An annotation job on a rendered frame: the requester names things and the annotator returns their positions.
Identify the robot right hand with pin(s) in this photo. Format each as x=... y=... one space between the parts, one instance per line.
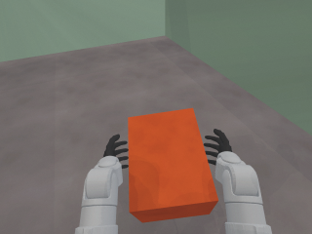
x=223 y=146

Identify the robot left forearm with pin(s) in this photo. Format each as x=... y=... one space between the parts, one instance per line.
x=100 y=198

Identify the carton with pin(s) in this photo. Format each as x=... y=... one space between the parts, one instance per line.
x=169 y=172

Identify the robot right forearm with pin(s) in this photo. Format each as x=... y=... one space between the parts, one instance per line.
x=241 y=194

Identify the robot left hand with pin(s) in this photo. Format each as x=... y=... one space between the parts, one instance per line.
x=111 y=146

